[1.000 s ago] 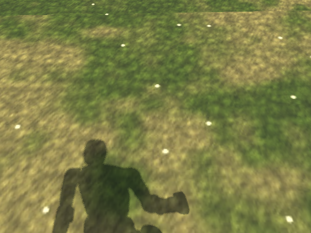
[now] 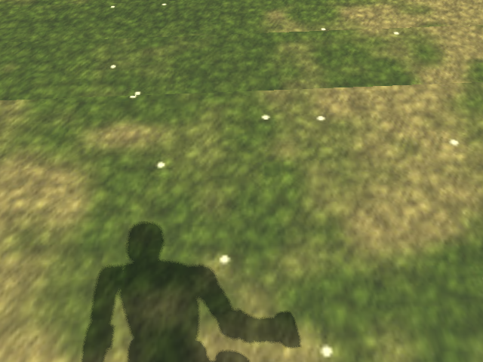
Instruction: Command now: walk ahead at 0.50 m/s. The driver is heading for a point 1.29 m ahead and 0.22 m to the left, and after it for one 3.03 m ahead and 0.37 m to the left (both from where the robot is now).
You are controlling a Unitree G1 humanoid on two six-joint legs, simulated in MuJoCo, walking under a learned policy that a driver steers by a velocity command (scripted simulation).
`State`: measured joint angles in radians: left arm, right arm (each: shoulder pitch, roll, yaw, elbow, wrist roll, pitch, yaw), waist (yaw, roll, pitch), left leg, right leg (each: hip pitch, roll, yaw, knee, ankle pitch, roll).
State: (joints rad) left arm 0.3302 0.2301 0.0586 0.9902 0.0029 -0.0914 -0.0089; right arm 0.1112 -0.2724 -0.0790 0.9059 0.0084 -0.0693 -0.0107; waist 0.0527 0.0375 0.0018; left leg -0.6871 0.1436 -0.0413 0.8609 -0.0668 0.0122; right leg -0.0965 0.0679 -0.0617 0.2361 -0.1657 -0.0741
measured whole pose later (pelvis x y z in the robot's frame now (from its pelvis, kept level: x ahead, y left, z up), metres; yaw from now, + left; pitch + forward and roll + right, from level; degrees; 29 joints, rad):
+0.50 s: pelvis +0.29 +0.08 +0.00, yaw +1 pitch +1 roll +1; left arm 0.16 0.28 0.08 0.93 -0.01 -0.07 0.01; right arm 0.29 -0.23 -0.06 0.97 -0.01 -0.09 0.02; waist -0.04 -0.04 0.01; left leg -0.17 -0.06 0.07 0.30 -0.15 0.08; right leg -0.63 -0.13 0.03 1.01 -0.21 -0.03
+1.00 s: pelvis +0.57 +0.00 -0.01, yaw +0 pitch +1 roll +0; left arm 0.24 0.24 0.06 0.96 0.01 -0.09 -0.03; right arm 0.21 -0.28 -0.07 0.95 0.02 -0.08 -0.01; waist 0.02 0.04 0.02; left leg -0.54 0.10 -0.02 1.11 -0.30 0.04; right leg -0.24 0.05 -0.07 0.37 -0.15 -0.07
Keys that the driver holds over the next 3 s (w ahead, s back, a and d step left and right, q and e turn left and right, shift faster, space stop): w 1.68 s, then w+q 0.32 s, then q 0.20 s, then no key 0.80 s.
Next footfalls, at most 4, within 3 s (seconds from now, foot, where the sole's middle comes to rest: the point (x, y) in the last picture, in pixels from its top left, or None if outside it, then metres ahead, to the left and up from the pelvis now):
0.24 left None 0.33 0.16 -0.79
0.80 right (299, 315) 0.64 -0.08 -0.79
1.36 left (224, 225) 0.95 0.16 -0.79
1.88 right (295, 159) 1.27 -0.09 -0.79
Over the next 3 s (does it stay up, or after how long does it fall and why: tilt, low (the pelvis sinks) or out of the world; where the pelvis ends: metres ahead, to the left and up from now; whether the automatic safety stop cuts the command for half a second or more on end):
stays up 1.36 0.07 -0.01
